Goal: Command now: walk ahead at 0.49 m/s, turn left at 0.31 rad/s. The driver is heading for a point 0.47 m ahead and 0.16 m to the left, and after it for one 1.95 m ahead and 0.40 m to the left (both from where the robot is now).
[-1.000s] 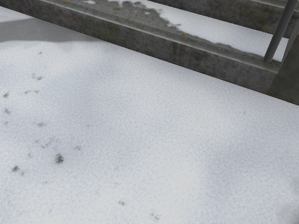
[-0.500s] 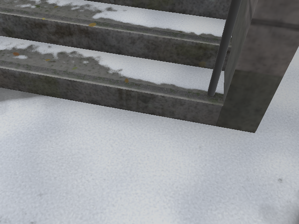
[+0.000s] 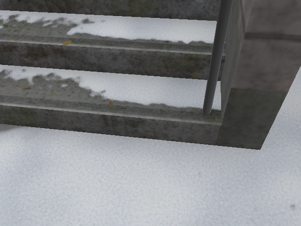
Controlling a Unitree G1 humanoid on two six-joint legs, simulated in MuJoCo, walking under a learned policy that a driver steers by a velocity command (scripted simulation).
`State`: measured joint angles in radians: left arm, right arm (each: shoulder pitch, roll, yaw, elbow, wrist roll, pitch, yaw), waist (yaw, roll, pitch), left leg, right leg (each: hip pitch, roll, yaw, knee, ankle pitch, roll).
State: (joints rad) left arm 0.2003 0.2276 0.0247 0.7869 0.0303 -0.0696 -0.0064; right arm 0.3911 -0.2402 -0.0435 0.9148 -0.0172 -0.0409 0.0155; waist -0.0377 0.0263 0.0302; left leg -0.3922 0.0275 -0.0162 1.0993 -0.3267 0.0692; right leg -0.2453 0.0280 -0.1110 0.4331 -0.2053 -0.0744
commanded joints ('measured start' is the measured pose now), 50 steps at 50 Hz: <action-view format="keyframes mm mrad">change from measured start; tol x32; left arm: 1 93 91 25 0 -10 -33 7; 21 227 71 28 23 -31 -14 16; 40 -278 107 12 -146 -2 13 -13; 50 70 156 51 -7 -18 0 -13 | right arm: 1 35 -59 -22 -36 -11 15 16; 14 -422 -31 6 -210 -28 18 59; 20 61 -195 -67 -75 -47 8 17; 50 -40 -144 -21 -95 -27 -43 -4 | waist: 1 22 -112 1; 18 -23 -140 -62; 21 -43 244 -307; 50 55 -45 -52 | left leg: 1 -166 47 -34 27 72 -6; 14 -247 11 139 -470 319 26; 19 217 -134 154 -562 139 162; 21 759 299 -636 -704 17 381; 33 211 63 -262 -913 403 191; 45 381 53 -232 -534 852 73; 48 -166 -154 -101 122 -156 4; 50 -208 -37 -85 103 -15 4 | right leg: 1 123 -272 208 -278 193 -72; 18 368 -283 -143 117 1078 -21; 20 93 -249 -151 645 604 7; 21 -390 -10 -73 1048 -328 75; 22 -516 -7 127 1121 -271 64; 45 49 0 67 11 83 10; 48 459 -402 881 -176 -123 -222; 50 236 -321 649 -193 -130 -191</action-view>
